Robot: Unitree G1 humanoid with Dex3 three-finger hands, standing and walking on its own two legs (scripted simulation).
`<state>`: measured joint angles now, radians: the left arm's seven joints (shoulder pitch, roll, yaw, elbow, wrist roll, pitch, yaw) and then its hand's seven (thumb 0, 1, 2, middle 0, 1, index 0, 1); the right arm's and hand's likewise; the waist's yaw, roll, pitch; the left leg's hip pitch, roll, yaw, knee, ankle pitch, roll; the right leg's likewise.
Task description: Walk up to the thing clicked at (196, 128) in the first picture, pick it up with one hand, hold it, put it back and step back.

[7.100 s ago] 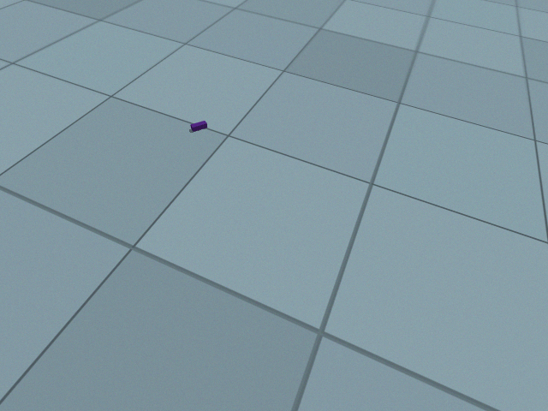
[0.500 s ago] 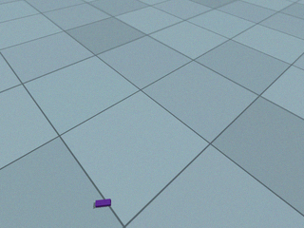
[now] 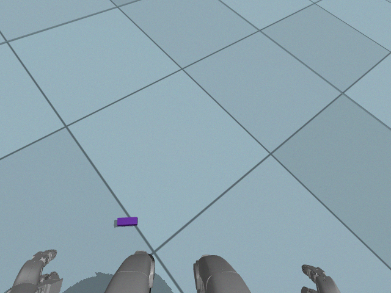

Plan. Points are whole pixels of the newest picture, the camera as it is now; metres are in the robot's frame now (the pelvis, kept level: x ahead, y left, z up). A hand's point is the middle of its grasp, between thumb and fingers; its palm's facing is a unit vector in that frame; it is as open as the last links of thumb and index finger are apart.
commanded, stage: walk up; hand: left
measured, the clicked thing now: (127, 221) +0.38 +0.21 -0.74
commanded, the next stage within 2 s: none
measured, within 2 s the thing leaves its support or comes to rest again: neither
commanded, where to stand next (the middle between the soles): +0.03 -0.02 m, yaw +0 degrees
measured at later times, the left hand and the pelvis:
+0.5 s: hand out of the picture -0.05 +0.25 -0.11, palm faces +0.01 -0.91 -0.41, open 7.3 cm; pelvis -0.07 -0.03 +0.02, yaw -1 degrees
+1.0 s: hand out of the picture +0.03 +0.27 -0.14, palm faces +0.03 -0.93 -0.36, open 7.3 cm; pelvis -0.03 +0.00 +0.02, yaw +2 degrees
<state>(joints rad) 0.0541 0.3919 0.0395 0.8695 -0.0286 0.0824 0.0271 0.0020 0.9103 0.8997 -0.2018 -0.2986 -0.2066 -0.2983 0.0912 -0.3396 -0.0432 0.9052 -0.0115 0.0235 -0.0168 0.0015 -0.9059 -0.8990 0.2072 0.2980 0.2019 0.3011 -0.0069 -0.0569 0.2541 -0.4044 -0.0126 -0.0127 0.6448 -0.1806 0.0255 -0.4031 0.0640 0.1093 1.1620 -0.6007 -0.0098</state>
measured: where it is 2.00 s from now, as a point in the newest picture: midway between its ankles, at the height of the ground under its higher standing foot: outside the picture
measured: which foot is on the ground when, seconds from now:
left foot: down 0.00-0.28, up 0.30-0.62, down 0.64-1.00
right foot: up 0.00-0.22, down 0.24-0.68, up 0.70-1.00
